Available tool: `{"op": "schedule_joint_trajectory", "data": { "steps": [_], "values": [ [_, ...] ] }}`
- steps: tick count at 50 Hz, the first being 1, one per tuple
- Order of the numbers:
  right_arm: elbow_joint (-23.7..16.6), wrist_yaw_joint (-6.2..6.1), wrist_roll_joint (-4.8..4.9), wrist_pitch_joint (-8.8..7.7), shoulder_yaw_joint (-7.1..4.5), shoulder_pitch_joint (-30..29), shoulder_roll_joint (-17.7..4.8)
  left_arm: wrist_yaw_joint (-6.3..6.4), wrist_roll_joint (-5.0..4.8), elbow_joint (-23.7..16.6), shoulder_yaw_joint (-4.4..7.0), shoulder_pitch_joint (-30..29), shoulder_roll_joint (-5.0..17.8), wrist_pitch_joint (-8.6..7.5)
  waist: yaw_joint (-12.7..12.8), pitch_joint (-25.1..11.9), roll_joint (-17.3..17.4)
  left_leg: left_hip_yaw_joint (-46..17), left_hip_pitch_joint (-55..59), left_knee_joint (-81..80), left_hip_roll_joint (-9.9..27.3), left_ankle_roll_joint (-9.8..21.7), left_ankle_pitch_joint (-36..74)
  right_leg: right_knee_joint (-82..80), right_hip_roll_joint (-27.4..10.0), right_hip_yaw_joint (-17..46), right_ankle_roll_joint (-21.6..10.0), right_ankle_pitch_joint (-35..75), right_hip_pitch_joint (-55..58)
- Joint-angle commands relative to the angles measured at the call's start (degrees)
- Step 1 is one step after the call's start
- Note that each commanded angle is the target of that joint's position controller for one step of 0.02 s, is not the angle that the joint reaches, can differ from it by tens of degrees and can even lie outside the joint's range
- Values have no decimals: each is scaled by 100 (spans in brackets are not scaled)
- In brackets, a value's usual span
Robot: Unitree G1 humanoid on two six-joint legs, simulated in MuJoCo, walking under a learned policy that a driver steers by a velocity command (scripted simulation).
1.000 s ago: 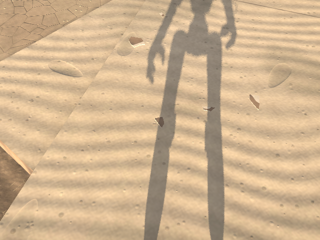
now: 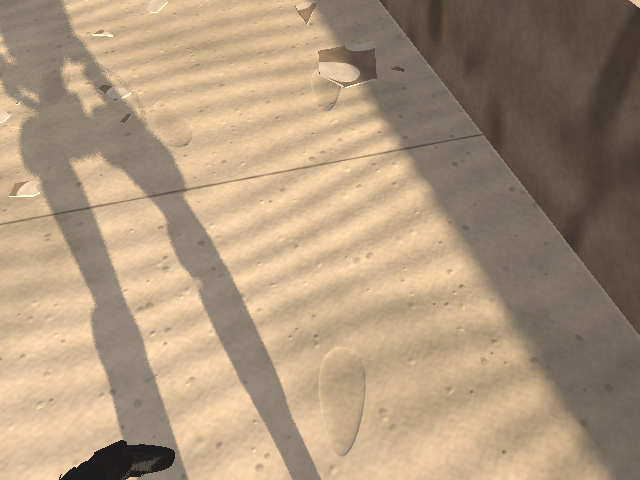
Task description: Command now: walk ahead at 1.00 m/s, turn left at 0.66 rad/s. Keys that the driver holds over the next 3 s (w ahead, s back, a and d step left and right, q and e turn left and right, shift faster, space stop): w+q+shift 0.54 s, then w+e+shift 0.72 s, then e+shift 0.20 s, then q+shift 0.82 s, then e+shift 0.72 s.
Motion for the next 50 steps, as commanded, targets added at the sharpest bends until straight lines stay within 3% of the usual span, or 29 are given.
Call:
{"op": "schedule_joint_trajectory", "data": {
  "steps": [1, 3, 6, 8, 9, 10, 11, 12, 13, 14, 16, 18, 21, 23, 25, 27, 29, 30, 31, 32, 33, 34, 35, 38, 40, 43, 46, 47, 50],
  "values": [
    [-619, 5, 51, -178, -248, -724, -902, -85, -141, -665, -35, -770, 331, -54, 272, 634, 500, -1559, -1584, -1515, 1090, 838, 592, -1505, 146, -406, 204, 1137, 869],
    [-589, 49, 133, -204, -300, -581, -1009, -51, -206, -701, -15, -860, 383, -60, 162, 419, 506, -1582, -1388, -1417, 1194, 670, 1601, -1862, 263, -421, 151, 1857, 1480],
    [-511, -6, 138, -162, -336, -388, -1084, 74, -190, -657, 103, -629, 640, -91, 229, 10, 435, -1567, -444, -403, 1246, 389, 3156, -2421, 454, -366, 12, 1359, 1994],
    [-528, 9, 105, -161, -391, -554, -1314, 235, -175, -275, 301, 805, 964, -141, 976, -907, 292, -1310, -705, 1712, 911, 147, 3901, -2475, 410, -303, -174, 630, 3801],
    [-665, 20, 105, -228, -315, -706, -1012, 371, -82, -143, 477, 1954, 1365, -162, 1478, -1613, -31, -1016, -1497, 3354, 664, 98, 2674, -2520, -616, 659, -369, -919, 5089],
    [-867, -40, 307, -234, -84, -212, -61, 411, 119, -80, 593, 2308, 1715, -128, 1169, -2479, -1393, -391, -3107, 5160, 147, -4, -1528, -3144, -2439, 3356, -885, -2691, 6532],
    [-988, -66, 203, -129, -51, -449, -421, 400, -36, -41, 658, 2021, 1628, -38, 1069, -2279, -1419, -53, -3810, 5878, 534, 67, -1120, -3811, -2464, 4553, -1100, -3604, 5994],
    [-966, -54, 67, -50, -110, -1083, -649, 385, -79, -81, 549, 1536, 1036, -35, 1054, -1201, -694, 80, -4083, 5830, 857, 76, -542, -3872, -2078, 3527, -972, -3123, 5130],
    [-991, 17, -14, -6, -114, -1404, -628, 343, -90, 5, 476, 1374, 712, -54, 981, -619, -219, 125, -3999, 5588, 1044, 38, -274, -3866, -1815, 2547, -899, -1893, 4444],
    [-1022, 95, -64, 52, -108, -1590, -527, 333, -67, 119, 450, 1401, 598, -78, 887, -308, -172, 138, -3880, 5456, 1174, -5, -229, -3953, -1593, 1854, -807, -965, 3988],
    [-1205, 214, -134, 219, -45, -1799, -242, 295, -177, 428, 414, 1623, 425, -178, 667, 65, -428, 171, -3862, 5322, 1386, -72, -258, -4131, -1398, 961, -676, -48, 3466],
    [-1502, 294, -148, 333, 21, -2243, -113, 229, -290, 626, 395, 1707, 296, -263, 547, 206, -405, 266, -4186, 5236, 1502, -97, -94, -4299, -1355, 266, -574, 869, 3421],
    [-1929, 427, -141, 328, 114, -2811, -158, 221, -284, 703, 417, 1392, 421, -348, 294, 428, -422, 514, -3945, 4354, 1485, -91, 886, -4602, -1058, -897, -410, 1838, 2958],
    [-2052, 523, -125, 322, 171, -3201, -220, 230, -281, 772, 449, 1384, 595, -368, 295, 640, -143, 1013, -3262, 3241, 1304, 25, 1478, -4869, -800, -1563, -286, 2292, 2690],
    [-2080, 547, -112, 304, 215, -3348, -202, 237, -273, 843, 497, 1667, 906, -377, 296, 680, -110, 1495, -2589, 2592, 979, 239, 1589, -4527, -823, -1934, -194, 4477, 2880],
    [-1907, 478, -134, 276, 140, -2972, -463, 301, -281, 848, 580, 1894, 1228, -259, 35, 283, -291, 1772, -1953, 2381, 512, 436, 1198, -3568, -924, -1974, -133, 6727, 3537],
    [-1289, 346, -225, 218, -42, -1092, -799, 374, -211, 794, 587, 1763, 1451, -94, -889, -644, -447, 1187, 456, 2111, 255, 755, 800, -1375, -1175, -1724, -354, 7088, 2963],
    [-899, 198, -236, 237, -204, -225, -1067, 340, -192, 800, 575, 1715, 1404, -53, -1198, -930, -133, 706, 1842, 1628, 373, 852, 540, 479, -806, -1747, -376, 5160, 2046],
    [-939, 62, -183, 282, -349, -604, -1676, 274, -143, 604, 405, 1944, 589, -57, -474, -990, 1544, -908, 2553, 1671, 1665, 757, 852, 3100, 167, -1652, -251, -1476, 530],
    [-1339, 8, -223, 294, -392, -868, -1950, 299, -474, 221, 355, 2536, 727, -83, -192, -2558, 1578, -3566, 3695, 592, 2992, 1611, 13, 4299, 436, -158, -295, -1564, -684],
    [-1330, -62, -201, 284, -362, -938, -1551, 320, -459, 237, 403, 1694, 1047, -119, -431, -1887, 366, -3309, 2897, -86, 2775, 1373, -779, 4111, 184, 24, -324, -810, -981],
    [-1132, -121, -209, 204, -270, -1141, -1284, 282, -481, 262, 365, 1620, 896, -117, -91, -709, 133, -2635, 1646, -366, 2708, 1228, -706, 3605, 1, -48, -327, -488, -975],
    [-1034, -107, -233, 73, -195, -1343, -1015, 246, -374, 345, 324, 1524, 752, -67, 174, -240, -316, -2155, 699, -487, 2516, 1069, -478, 3079, -235, 72, -329, -386, -658],
    [-869, -68, -142, -252, -48, -1544, -598, 66, -281, 705, 305, 2014, 444, 297, 728, 212, -36, -841, -775, -1083, 2207, 712, -131, 2195, -496, 247, -238, -258, 223],
    [-716, 4, -92, -402, -32, -1421, -491, 2, -332, 602, 321, 1397, 358, 365, 599, 619, 69, -75, -804, -1439, 1974, 462, 454, 1600, -576, 178, -254, 348, -234],
    [-622, 46, -63, -489, -2, -1368, -389, -71, -397, 398, 272, 663, 166, 294, 488, 768, 227, 1218, -487, -1581, 1464, 51, 1994, 322, -411, -297, -419, 1527, -421],
    [-553, -26, -6, -532, 29, -1268, -452, -192, -443, 329, 237, 232, 110, 239, 370, 596, 128, 1888, 66, -1759, 1379, -204, 3296, -797, -76, -967, -623, 2374, 9],
    [-525, -61, 16, -558, 26, -1149, -563, -234, -406, 190, 207, 70, 53, 208, 405, 710, 297, 1970, 242, -1616, 1621, -279, 4218, -1205, -85, -1070, -724, 2546, 120],
    [-487, -273, -71, -371, -53, -1065, -941, -203, -351, 346, 310, 509, 426, 240, 720, 117, 649, 2086, 1451, -470, 1814, -496, 7348, -1541, 663, -1575, -965, 1843, 756]
  ]
}}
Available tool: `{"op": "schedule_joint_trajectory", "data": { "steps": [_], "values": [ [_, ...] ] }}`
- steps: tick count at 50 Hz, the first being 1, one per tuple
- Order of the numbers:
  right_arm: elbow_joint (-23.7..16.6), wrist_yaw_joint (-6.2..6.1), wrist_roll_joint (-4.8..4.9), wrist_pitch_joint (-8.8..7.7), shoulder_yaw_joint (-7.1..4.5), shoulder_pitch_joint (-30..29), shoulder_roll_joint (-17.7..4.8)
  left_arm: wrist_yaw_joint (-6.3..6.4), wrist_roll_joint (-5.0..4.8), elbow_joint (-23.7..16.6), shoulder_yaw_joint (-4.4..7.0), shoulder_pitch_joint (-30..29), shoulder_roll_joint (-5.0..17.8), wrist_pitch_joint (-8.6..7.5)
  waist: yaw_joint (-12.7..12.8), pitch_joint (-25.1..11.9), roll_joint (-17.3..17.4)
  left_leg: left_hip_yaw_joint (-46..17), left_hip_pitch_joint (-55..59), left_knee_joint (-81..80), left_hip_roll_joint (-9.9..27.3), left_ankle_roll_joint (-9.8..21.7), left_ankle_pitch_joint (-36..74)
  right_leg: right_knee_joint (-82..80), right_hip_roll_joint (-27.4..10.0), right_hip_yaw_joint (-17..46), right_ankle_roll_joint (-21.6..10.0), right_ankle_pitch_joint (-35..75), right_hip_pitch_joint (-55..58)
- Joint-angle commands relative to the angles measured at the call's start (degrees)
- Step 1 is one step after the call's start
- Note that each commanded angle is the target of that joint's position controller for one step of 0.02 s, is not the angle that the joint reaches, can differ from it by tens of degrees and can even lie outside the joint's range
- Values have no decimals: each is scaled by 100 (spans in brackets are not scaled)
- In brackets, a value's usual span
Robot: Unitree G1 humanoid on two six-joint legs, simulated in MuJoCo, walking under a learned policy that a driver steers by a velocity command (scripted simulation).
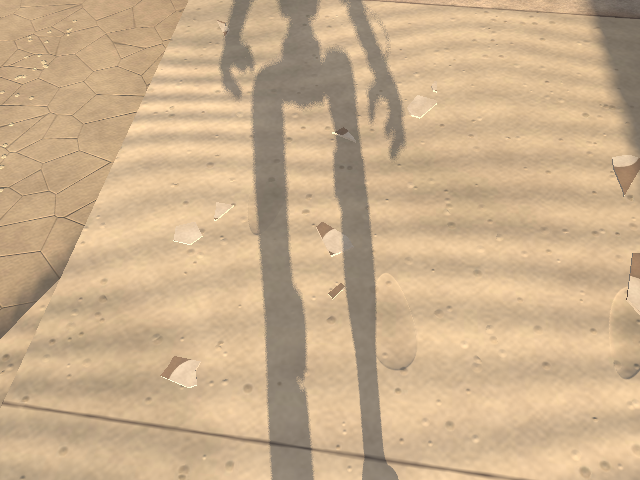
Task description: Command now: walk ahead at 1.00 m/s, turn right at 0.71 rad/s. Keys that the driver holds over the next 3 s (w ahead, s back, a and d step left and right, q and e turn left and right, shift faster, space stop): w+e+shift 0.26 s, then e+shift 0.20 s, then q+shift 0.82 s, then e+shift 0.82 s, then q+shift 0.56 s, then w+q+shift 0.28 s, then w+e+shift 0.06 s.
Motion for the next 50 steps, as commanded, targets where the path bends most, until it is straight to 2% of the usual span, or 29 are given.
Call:
{"op": "schedule_joint_trajectory", "data": {
  "steps": [1, 3, 4, 5, 6, 8, 11, 14, 17, 19, 20, 21, 23, 24, 25, 26, 27, 28, 30, 31, 35, 37, 41, 42, 43, 44, 46, 48, 50],
  "values": [
    [-439, -233, -108, 128, -255, -425, -1195, 17, 8, -80, 173, 889, 630, -27, 916, -519, 729, 85, -686, 1804, 1656, -143, 9011, -77, 824, -511, -280, -654, 2150],
    [-661, -232, -200, 336, -338, -1095, -1419, 161, 15, 541, 482, 3175, 1150, 10, 2063, -1355, 621, -83, -1833, 5193, 1648, 7, 8055, -324, 865, 167, -690, -1734, 4508],
    [-667, -66, -246, 278, -165, -1256, -723, 282, -59, 612, 585, 2990, 1323, 61, 1717, -830, -367, -205, -3423, 7324, 708, 25, 2342, -305, 415, 948, -874, -2106, 4983],
    [-1304, 30, -93, 142, 16, -755, -138, 298, 120, 400, 703, 2329, 1902, 140, 681, -1253, -1776, -1002, -6104, 9175, -51, -339, -750, -1095, -791, 4196, -2066, -2347, 6360],
    [-1499, 10, -153, -26, 82, -1154, -442, 298, 63, 176, 720, 2152, 1732, 134, 945, -1527, -571, -1909, -6629, 8962, 250, -172, -246, -2343, -1105, 5410, -2080, -3230, 6358],
    [-1489, 30, -163, -115, 88, -1425, -630, 346, 54, 293, 589, 1862, 1125, 72, 426, -310, 601, -1933, -6194, 7570, 843, -151, 485, -2831, -850, 4552, -1428, -3047, 4568],
    [-1508, 69, -359, 266, 178, -1361, -521, 393, -26, 210, 461, 1547, 905, -163, -21, 94, 521, -1794, -5300, 6510, 1215, -462, 382, -2947, -63, 3283, -1202, -2103, 2838],
    [-1940, 154, -288, 344, 267, -2323, -418, 385, -45, 175, 506, 1657, 1055, -292, 214, 486, 278, -1327, -5044, 4942, 1178, -645, 1229, -3096, 348, 2766, -1064, -329, 2126],
    [-2114, 148, -179, 257, 359, -2799, -198, 381, -133, 324, 589, 2095, 1128, -179, 654, 125, 38, -1030, -4571, 3330, 595, -513, 2588, -2264, 701, 2323, -383, 2346, 2716],
    [-2153, 91, -105, 225, 364, -2881, -210, 392, -126, 389, 613, 2281, 1131, -95, 852, -225, -244, -999, -4077, 2684, 198, -388, 2889, -1806, 793, 2385, -43, 2796, 3093],
    [-2490, 36, 171, -43, 140, -3398, -372, 551, -454, 319, 485, 2366, 524, -74, 851, -409, 6, -1602, -3326, 1839, -141, -437, 2835, -1574, 787, 3144, 229, 1489, 2876],
    [-2491, -25, 280, -119, 0, -3226, -681, 603, -396, 274, 485, 2110, 738, -77, 572, -578, -108, -1626, -2977, 1618, -135, -445, 3064, -1383, 675, 3245, 335, 1473, 3081],
    [-2073, -156, 190, -166, -222, -1435, -1039, 651, -242, -142, 601, 1116, 1117, -43, -504, -1575, -632, -1817, -1165, 1436, 386, -297, 4214, 556, 978, 2925, 726, 1297, 2995],
    [-1751, -145, 70, -91, -188, -317, -1099, 653, 14, -259, 368, 1381, 323, 12, -577, -2616, -116, -2714, 415, 2565, 1759, 94, 5839, 2369, 1255, 2304, 952, -2882, 2345],
    [-1723, -84, -261, -30, -155, -29, -1265, 586, 106, -427, 229, 2476, 69, 1, -90, -3531, 1913, -4944, 1500, 2766, 3163, 987, 8779, 4208, 1654, 2147, 1152, -5214, 1392],
    [-1602, 29, -121, -5, -252, -322, -1283, 501, -173, -285, 241, 3134, 530, 15, 111, -3980, 2109, -6314, 1589, 2538, 3707, 2011, 6339, 5538, 1175, 2518, 1244, -4618, 722],
    [-1837, 25, -69, 69, -229, -902, -879, 483, -252, -211, 259, 2528, 806, 124, -86, -3408, 1305, -5693, 900, 2048, 3055, 1900, 4301, 5461, 762, 2106, 1277, -4157, 455],
    [-1773, 21, -40, 130, -76, -1241, -417, 505, -204, -292, 259, 1783, 778, 193, -65, -2452, 491, -4868, -202, 1748, 2464, 1576, 3538, 5048, 602, 1765, 1237, -3771, 377],
    [-1610, 49, 86, 171, -26, -1563, -537, 565, 37, -652, 216, 960, 632, 194, 264, -964, 82, -4065, -2202, 1338, 1768, 1259, 4248, 3979, 399, 1413, 1142, -3554, 692],
    [-1525, 62, 102, 180, -80, -1520, -614, 555, 103, -775, 169, 856, 489, 128, 368, -743, 143, -3741, -2572, 1276, 1526, 1153, 4699, 3219, 313, 1327, 1090, -3560, 877],
    [-1432, -11, 119, 390, -361, -1500, -1103, 608, 2, -828, 20, 632, 178, -20, 452, -1231, 644, -3355, -3243, 1270, 1251, 1208, 5687, 738, 584, 1093, 1171, -2838, 2182],
    [-1490, -48, 189, 500, -438, -1499, -1214, 594, -72, -835, 80, 501, 413, 81, 519, -1420, 719, -3611, -3381, 1232, 1270, 1081, 4475, 313, 705, 1224, 1132, -2268, 2580],
    [-1614, -136, 307, 690, -474, -1522, -1059, 546, -25, -976, 219, 173, 619, 198, 616, -949, 777, -4031, -4332, 1307, 868, 510, 1151, -1128, 588, 1368, 885, -1397, 3578],
    [-1572, -131, 295, 710, -431, -1288, -854, 574, 9, -995, 294, 268, 784, 199, 607, -867, 570, -3863, -4736, 1761, 592, 242, 31, -1623, 75, 1611, 632, -1403, 4012],
    [-1607, -112, 257, 721, -335, -913, -450, 627, 169, -1084, 370, 350, 1158, 234, 449, -1204, -546, -3038, -5329, 3252, 50, -55, -1330, -1973, -1403, 2874, 18, -1641, 4542],
    [-1739, -131, 282, 686, -408, -772, -683, 580, 373, -1065, 403, 191, 1158, 215, 278, -1160, -1434, -2321, -5560, 4622, -91, -236, -1283, -2501, -2190, 3931, -626, -1794, 3769],
    [-1486, -191, 272, 803, -613, -456, -1243, 586, 234, -1225, 261, -618, 525, 109, -51, -590, -932, -2034, -5510, 5791, 438, -529, -494, -2540, -1551, 2936, -464, -1992, 3120],
    [-1346, -246, 195, 972, -625, -222, -1080, 612, 92, -1247, 231, -884, 374, 72, -127, -501, -701, -1841, -5530, 6674, 566, -769, -52, -2397, -1189, 2087, -328, -1228, 3006],
    [-1539, -214, 227, 995, -561, -483, -840, 668, 107, -1163, 250, -729, 389, 72, -25, -493, -626, -1652, -5565, 6765, 734, -911, 274, -2383, -1084, 1521, -410, -704, 3019]
  ]
}}
Over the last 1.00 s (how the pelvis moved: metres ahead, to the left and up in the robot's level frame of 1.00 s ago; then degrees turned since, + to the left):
0.88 0.23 -0.03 22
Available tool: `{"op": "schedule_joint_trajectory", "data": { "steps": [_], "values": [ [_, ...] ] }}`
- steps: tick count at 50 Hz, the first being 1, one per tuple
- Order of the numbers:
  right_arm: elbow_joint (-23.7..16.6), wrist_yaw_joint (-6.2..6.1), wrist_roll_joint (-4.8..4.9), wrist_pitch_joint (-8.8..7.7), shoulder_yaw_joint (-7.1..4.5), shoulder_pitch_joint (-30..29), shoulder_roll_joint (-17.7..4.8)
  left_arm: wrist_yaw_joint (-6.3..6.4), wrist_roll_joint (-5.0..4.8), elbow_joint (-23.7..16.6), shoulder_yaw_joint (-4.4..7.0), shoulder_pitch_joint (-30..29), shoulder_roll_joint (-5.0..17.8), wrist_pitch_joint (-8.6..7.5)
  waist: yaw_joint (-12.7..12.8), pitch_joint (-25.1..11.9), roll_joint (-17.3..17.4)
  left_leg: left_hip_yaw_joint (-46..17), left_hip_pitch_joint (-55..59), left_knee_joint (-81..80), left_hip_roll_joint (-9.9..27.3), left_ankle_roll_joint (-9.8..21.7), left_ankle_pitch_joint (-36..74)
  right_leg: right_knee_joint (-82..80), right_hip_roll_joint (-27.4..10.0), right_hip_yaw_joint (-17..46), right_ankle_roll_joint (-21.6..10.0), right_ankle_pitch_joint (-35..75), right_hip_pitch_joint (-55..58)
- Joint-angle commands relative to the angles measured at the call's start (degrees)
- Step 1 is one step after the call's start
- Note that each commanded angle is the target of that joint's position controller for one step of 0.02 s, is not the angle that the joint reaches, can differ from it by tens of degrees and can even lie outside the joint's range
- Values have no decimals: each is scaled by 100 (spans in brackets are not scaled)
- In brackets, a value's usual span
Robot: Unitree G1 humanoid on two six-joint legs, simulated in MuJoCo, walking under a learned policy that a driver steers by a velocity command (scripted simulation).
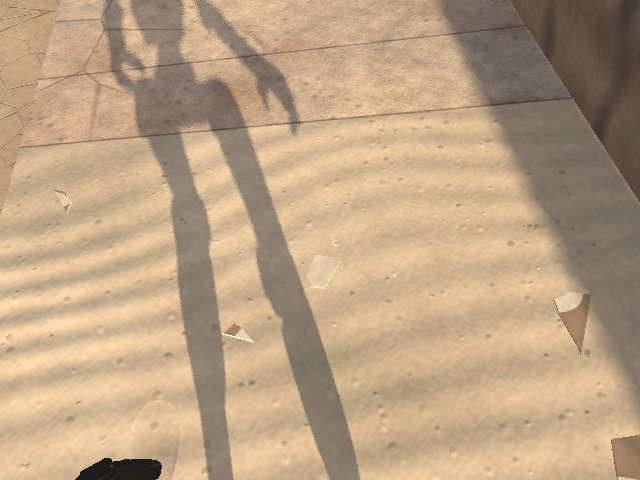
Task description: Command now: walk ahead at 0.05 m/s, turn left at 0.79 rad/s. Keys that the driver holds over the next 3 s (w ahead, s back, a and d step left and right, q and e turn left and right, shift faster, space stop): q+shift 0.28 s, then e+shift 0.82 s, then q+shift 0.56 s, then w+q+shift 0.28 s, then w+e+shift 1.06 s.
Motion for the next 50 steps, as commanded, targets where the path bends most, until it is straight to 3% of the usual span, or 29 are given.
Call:
{"op": "schedule_joint_trajectory", "data": {
  "steps": [1, 5, 7, 9, 12, 13, 14, 15, 16, 17, 18, 19, 21, 22, 24, 26, 28, 30, 34, 37, 39, 40, 41, 42, 43, 44, 45, 46, 50],
  "values": [
    [-468, 8, 16, 24, -79, 91, -244, 96, -22, -396, 244, -356, 697, -100, 102, -394, -877, 172, -597, 433, 483, -262, 369, -988, -1394, 702, -1090, 1087, 762],
    [-812, 208, -19, -12, 82, -471, 34, 115, -44, -185, 421, 43, 1013, -15, 378, -669, -933, 348, -180, -950, 736, -243, 360, -818, -1665, 322, -1230, 1568, 1275],
    [-873, 295, -14, 0, 86, -511, -15, 59, -73, -150, 521, 31, 1215, -5, 359, -736, -1034, 554, 385, -1550, 701, -89, 327, -759, -1786, 76, -1173, 1788, 1129],
    [-894, 347, -1, 58, 28, -492, -160, -13, -164, -93, 597, 65, 1324, -39, 324, -737, -1139, 733, 765, -2087, 619, 85, 305, -614, -1910, -79, -1062, 1890, 1141],
    [-843, 380, 11, 165, -75, -267, -221, -89, -352, 8, 649, 68, 1271, -115, 75, -768, -1044, 923, 1708, -3491, 392, 494, 959, 111, -1903, -497, -542, 1508, 966],
    [-720, 308, -16, 166, -179, 59, -415, -131, -341, 158, 620, 382, 1060, -135, -14, -807, -597, 682, 2519, -4055, 280, 740, 1679, 832, -1609, -822, -148, 939, 431],
    [-741, 190, -25, 126, -411, 405, -1224, -171, -134, 35, 558, 480, 803, -139, 8, -737, 1143, -1184, 3709, -4390, 1502, 1341, 4243, 2671, -903, -1316, 447, -1436, -1307],
    [-984, 195, -284, -8, -377, 28, -1514, -124, 5, -319, 464, 86, 696, -151, 49, -1109, 1966, -2728, 3818, -4397, 2559, 2569, 5000, 4034, -185, -479, 703, -2954, -2643],
    [-984, 248, -340, -124, -256, 40, -1026, -86, -100, -247, 545, -278, 1054, -131, -349, -1378, 1028, -2143, 3721, -4517, 2442, 2590, 4717, 4635, -283, 80, 600, -2736, -2608],
    [-878, 221, -306, -197, -135, -167, -768, -46, -224, -154, 545, -217, 1040, -93, -142, -1168, 759, -1520, 3473, -4430, 2149, 2229, 4374, 4605, -385, 157, 461, -2276, -2553],
    [-854, 178, -184, -209, -35, -530, -442, 11, -209, 41, 535, 21, 977, -46, 59, -1101, 411, -1074, 3331, -4363, 1823, 1871, 4003, 4323, -499, 200, 442, -1878, -2439],
    [-833, 148, -115, -206, 80, -816, -185, 30, -157, 149, 525, 204, 973, 2, 197, -1060, 499, -751, 3080, -4356, 1689, 1726, 4064, 4194, -505, 138, 487, -1535, -2140],
    [-698, 125, -247, -263, 283, -1045, 228, -41, -193, 406, 463, 654, 802, 62, 415, -1126, 513, -156, 2594, -4469, 1462, 1637, 4075, 3831, -481, 120, 557, -1013, -1222],
    [-636, 123, -316, -296, 298, -1112, 265, -70, -246, 457, 418, 738, 713, 80, 426, -1037, 485, 70, 2491, -4533, 1387, 1578, 3799, 3315, -474, 139, 571, -873, -968],
    [-574, 83, -362, -304, 211, -1174, -13, -92, -283, 314, 377, 457, 750, 109, 248, -734, 580, 126, 2402, -4654, 1501, 1624, 3292, 2608, -423, 132, 575, -833, -792],
    [-471, 35, -325, -222, 74, -1040, -396, -106, -296, 138, 425, 347, 1002, 145, 101, -533, 639, -146, 2555, -4780, 1849, 1853, 2922, 2605, -419, 24, 569, -1141, -1028],
    [-404, 14, -285, -166, 45, -987, -393, -117, -319, 44, 453, 364, 1060, 189, 40, -352, 516, -339, 2711, -4871, 2120, 1976, 2620, 2713, -519, 34, 551, -1368, -1336],
    [-359, 12, -262, -157, 40, -1044, -314, -129, -310, -15, 447, 409, 952, 232, 54, -249, 436, -307, 2805, -4885, 2232, 1995, 2653, 2752, -601, 12, 537, -1516, -1475],
    [-338, 23, -234, -155, -31, -1243, -324, -208, -320, -140, 444, 515, 783, 263, 145, -412, 402, 163, 2951, -4678, 2222, 1866, 3329, 2350, -569, -251, 435, -1573, -1151],
    [-306, 40, -138, -144, -102, -1291, -412, -310, -349, -268, 474, 578, 763, 295, 219, -596, 489, 500, 3127, -4354, 2257, 1620, 3613, 1647, -444, -483, 245, -1360, -759],
    [-243, 70, -18, -137, -129, -1340, -386, -339, -351, -242, 535, 892, 775, 332, 449, -714, 418, 973, 2889, -3743, 2099, 1193, 3303, 577, -207, -688, -9, -504, 6],
    [-103, 112, -19, -156, -118, -1048, -230, -258, -311, -177, 654, 1199, 1037, 325, 527, -761, -85, 1325, 2348, -2927, 1713, 773, 2577, -48, -170, -272, -290, 563, 759],
    [-331, 133, -238, -198, -46, -1260, 43, -127, -262, -247, 901, 1579, 1934, 280, 553, -814, -1767, 1730, 476, -999, 911, 175, 134, -262, -1514, 1873, -996, 3377, 2007],
    [-685, 110, -321, -252, 21, -1922, 132, -182, -47, -401, 872, 1548, 2109, 128, 700, -1176, -2096, 634, -677, 251, 70, -43, -1838, -434, -2287, 3395, -2152, 3924, 2120],
    [-648, 117, -246, -275, -40, -2048, -101, -238, -50, -425, 809, 1449, 1871, -14, 788, -1260, -1180, 39, -910, 706, 201, 30, -1674, -518, -2137, 2961, -2116, 3506, 2243],
    [-618, 106, -161, -311, -40, -2023, -100, -196, -142, -397, 770, 1231, 1750, -92, 586, -1008, -892, -97, -995, 609, 261, 144, -1118, -480, -1788, 2514, -1781, 3108, 2107],
    [-505, 56, -194, -327, -59, -1866, -139, -140, -271, -434, 739, 914, 1615, -82, 395, -850, -524, -142, -1045, 309, 343, 162, -607, -437, -1505, 2212, -1472, 2807, 1967],
    [-466, 17, -237, -324, -96, -1761, -248, -77, -365, -499, 683, 658, 1484, -35, 267, -796, -580, -178, -898, 55, 380, 150, -271, -457, -1363, 2063, -1316, 2735, 1784],
    [-309, 62, -177, -329, -40, -1518, -63, 35, -311, -615, 676, 643, 1519, 65, 196, -921, -646, -189, -383, -615, 38, -18, 350, -459, -1001, 2019, -1193, 2604, 1509]
  ]
}}
Over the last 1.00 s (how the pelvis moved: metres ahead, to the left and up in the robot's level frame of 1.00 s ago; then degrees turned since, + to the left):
0.59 -0.11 0.02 -14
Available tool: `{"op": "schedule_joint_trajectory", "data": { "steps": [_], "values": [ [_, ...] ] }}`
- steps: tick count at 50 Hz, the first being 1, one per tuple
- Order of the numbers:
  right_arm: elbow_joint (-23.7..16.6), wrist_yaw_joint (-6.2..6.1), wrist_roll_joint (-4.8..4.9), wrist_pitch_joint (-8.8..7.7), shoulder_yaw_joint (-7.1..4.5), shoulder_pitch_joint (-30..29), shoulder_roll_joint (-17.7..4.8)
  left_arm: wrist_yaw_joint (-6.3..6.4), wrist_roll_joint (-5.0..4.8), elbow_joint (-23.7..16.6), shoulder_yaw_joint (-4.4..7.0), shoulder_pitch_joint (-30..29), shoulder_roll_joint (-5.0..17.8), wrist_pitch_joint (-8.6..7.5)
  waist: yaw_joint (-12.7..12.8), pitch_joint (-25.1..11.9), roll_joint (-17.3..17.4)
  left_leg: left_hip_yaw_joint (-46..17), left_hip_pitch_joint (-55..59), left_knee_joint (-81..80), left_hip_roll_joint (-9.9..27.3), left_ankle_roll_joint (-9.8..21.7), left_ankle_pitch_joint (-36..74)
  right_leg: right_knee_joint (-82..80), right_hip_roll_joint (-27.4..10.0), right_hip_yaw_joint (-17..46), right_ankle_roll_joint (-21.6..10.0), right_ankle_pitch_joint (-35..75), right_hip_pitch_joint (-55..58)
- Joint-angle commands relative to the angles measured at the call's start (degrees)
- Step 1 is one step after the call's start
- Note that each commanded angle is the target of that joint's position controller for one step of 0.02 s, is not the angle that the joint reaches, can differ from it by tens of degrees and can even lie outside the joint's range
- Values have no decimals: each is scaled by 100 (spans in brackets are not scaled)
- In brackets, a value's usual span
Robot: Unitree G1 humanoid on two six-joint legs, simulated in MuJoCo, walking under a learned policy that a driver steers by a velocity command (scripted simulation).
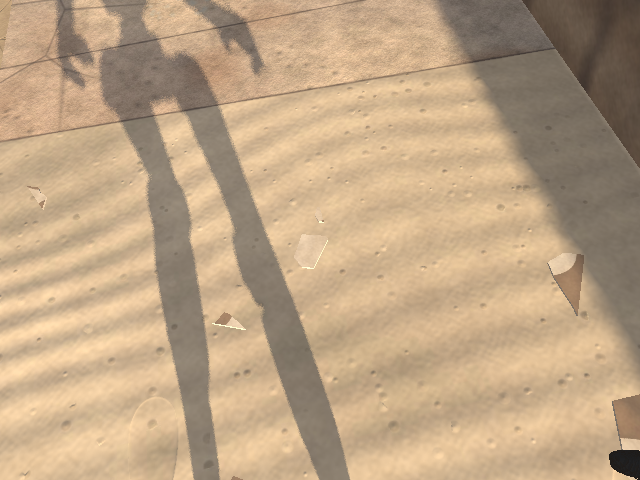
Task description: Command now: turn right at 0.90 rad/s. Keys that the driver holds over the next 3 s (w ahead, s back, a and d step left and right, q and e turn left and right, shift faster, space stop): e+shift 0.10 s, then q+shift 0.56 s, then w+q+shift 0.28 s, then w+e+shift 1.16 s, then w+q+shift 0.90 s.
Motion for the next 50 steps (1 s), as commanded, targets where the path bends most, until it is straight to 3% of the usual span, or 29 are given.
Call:
{"op": "schedule_joint_trajectory", "data": {
  "steps": [1, 6, 9, 12, 14, 15, 16, 17, 19, 21, 22, 24, 25, 27, 28, 30, 31, 32, 33, 34, 35, 36, 37, 40, 44, 45, 47, 50],
  "values": [
    [-355, -8, 32, -99, -33, -158, -263, 106, -16, -512, 291, -174, 1031, -54, -64, -1042, -642, -233, -544, -621, -153, -114, 389, -514, -1208, 1653, -892, 2710, 1427],
    [-249, 22, 68, -118, -32, -127, -329, 148, 24, -640, 276, -407, 1029, 30, -43, -962, -996, -331, -139, -1624, -245, -170, 641, -400, -1060, 1976, -728, 1639, 1065],
    [-161, 88, 65, -121, 19, 2, -347, 93, 162, -613, 101, -423, 736, 35, 136, -1116, -1125, -113, 482, -1789, 41, -120, 614, -134, -1184, 1829, -748, 2264, 854],
    [-150, 200, 75, -165, 136, 111, -153, -10, 274, -469, -179, -531, 197, -11, 114, -1048, -1013, 41, 1387, -2469, 299, 60, 595, -93, -1220, 1674, -740, 2396, 490],
    [-172, 253, 76, -205, 171, 151, -130, -60, 283, -346, -205, -543, 243, -82, -17, -730, -947, 126, 2064, -3783, 190, 249, 1646, -157, -974, 1425, -507, 1599, 246],
    [-287, 242, 21, -217, 117, 28, -436, -52, 321, -298, -140, -363, 422, -138, 106, -625, -735, -226, 2127, -3814, 285, 385, 2514, -49, -691, 1299, -305, 906, 282],
    [-426, 224, 23, -222, 18, -37, -924, -23, 394, -283, -61, -84, 619, -173, 376, -531, -130, -795, 1988, -3735, 658, 650, 3629, 388, -242, 926, -81, 83, 291],
    [-359, 230, 99, -209, -64, 10, -1147, 17, 403, -334, -43, -30, 585, -187, 497, -506, 638, -1320, 1761, -3926, 932, 1153, 3487, 694, 141, 316, 213, -281, 272],
    [-310, 209, 138, -188, -41, 393, -875, 113, 273, -449, 3, -539, 566, -182, 145, -566, 1138, -2387, 1922, -4247, 1307, 1668, 3120, 1256, 267, 2, 463, -775, -53],
    [-258, 148, 150, -182, -98, 889, -940, 101, 201, -568, 13, -811, 362, -150, -148, -740, 1159, -2964, 2590, -4317, 1520, 1929, 3356, 2022, 433, 100, 525, -2096, -810],
    [-240, 104, 141, -191, -147, 1059, -1030, 70, 170, -606, 21, -891, 303, -160, -245, -866, 993, -3131, 2892, -4323, 1613, 1984, 3442, 2565, 385, 278, 565, -2440, -1151],
    [-291, -4, 237, -116, -211, 833, -1040, 26, 111, -548, 14, -808, 160, -189, -103, -969, 631, -2783, 2971, -4219, 1313, 1675, 3184, 2379, 221, 396, 645, -2083, -1253],
    [-348, -50, 290, -17, -224, 677, -971, 4, 77, -503, 9, -795, 102, -215, -80, -985, 620, -2629, 2897, -4225, 1115, 1498, 2920, 1898, 217, 335, 685, -1801, -1121],
    [-470, -91, 294, 188, -253, 469, -929, -67, 29, -384, -2, -667, -13, -266, -58, -1061, 761, -2491, 2508, -4229, 807, 1318, 2647, 1063, 370, 129, 723, -1232, -468],
    [-520, -84, 289, 249, -268, 423, -935, -109, 16, -303, 17, -496, -5, -283, -17, -1109, 849, -2516, 2331, -4219, 727, 1276, 2503, 625, 425, 60, 708, -970, -120],
    [-626, -67, 373, 278, -237, 228, -837, -121, 21, -61, 121, 70, 146, -285, 260, -1165, 806, -2416, 1648, -4019, 434, 990, 1574, -731, 295, -37, 569, 91, 988],
    [-617, -53, 330, 270, -159, 467, -559, -72, 79, -42, 230, 205, 531, -251, 148, -1166, 161, -1995, 746, -3250, -11, 662, 85, -1084, -667, 837, 235, 39, 1771],
    [-699, -35, 276, 205, -121, 764, -343, -67, 343, -202, 300, -174, 1060, -201, -157, -949, -1573, -998, -399, -1810, -814, 354, -1230, -1325, -2119, 2636, -585, 217, 1603],
    [-662, -18, 172, 114, -244, 866, -819, -75, 518, -361, 245, -440, 867, -269, -231, -691, -1373, -929, -517, -628, -176, 178, -1202, -1403, -2673, 2868, -1003, 529, 1027],
    [-535, 1, 213, 122, -311, 869, -1064, -21, 456, -412, 149, -645, 559, -312, -272, -561, -869, -704, -596, -189, 74, 168, -558, -1494, -2340, 2252, -857, -541, 915],
    [-433, 9, 208, 148, -295, 951, -1000, 38, 291, -421, 125, -702, 501, -356, -249, -448, -803, -546, -862, -10, 155, 141, -18, -1585, -1912, 1830, -573, -1410, 1079],
    [-412, 28, 185, 146, -261, 938, -897, 107, 154, -371, 129, -614, 544, -400, -162, -413, -900, -435, -1246, 319, 265, 107, 362, -1660, -1789, 1627, -418, -1764, 1380],
    [-436, 85, 213, 121, -201, 861, -771, 155, 122, -317, 106, -378, 565, -447, -23, -343, -884, -320, -1508, 601, 383, 88, 591, -1741, -1753, 1402, -347, -1835, 1526],
    [-633, 172, 261, -24, -96, 507, -586, 132, 204, -140, 97, 388, 608, -603, 347, -203, -731, -97, -2109, 843, 555, 70, 1055, -1880, -1749, 970, -284, -1912, 2005],
    [-731, 244, 311, -131, -57, 423, -505, 38, 238, 34, 94, 778, 615, -715, 444, 68, -744, -203, -2487, 758, 691, 33, 1549, -1980, -1827, 406, -244, -1468, 2205],
    [-631, 513, -432, 140, -39, 172, -473, -87, 405, 253, 40, 1133, 609, -654, 422, 229, -173, 43, -2204, 744, 421, 110, 1401, -2055, -1825, 68, -87, -1534, 1768],
    [-642, 713, -242, 260, -24, 161, -391, -116, 391, 321, 40, 1129, 585, -670, 386, 397, -702, 82, -2222, 572, 493, 191, 1630, -2103, -1815, -317, 45, -1410, 1631],
    [-636, 747, -184, 136, 59, -40, -226, -115, 420, 621, -42, 1477, 419, -775, 373, 628, -683, -379, -2289, -134, 275, 414, 1738, -2336, -2003, -180, -263, -1550, 1664]
  ]
}}
Over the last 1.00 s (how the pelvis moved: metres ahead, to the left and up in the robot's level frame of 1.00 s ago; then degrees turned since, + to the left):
0.03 0.01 0.00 -7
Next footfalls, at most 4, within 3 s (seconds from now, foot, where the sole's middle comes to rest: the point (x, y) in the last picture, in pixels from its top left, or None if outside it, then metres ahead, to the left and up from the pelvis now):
0.30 left None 0.12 0.14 -0.78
0.62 right None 0.08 -0.10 -0.78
1.20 left None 0.28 0.29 -0.78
1.66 right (236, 344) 0.71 0.29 -0.78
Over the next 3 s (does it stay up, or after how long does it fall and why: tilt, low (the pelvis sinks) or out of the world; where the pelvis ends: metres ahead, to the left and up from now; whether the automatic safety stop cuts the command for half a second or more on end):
stays up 1.71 0.14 -0.04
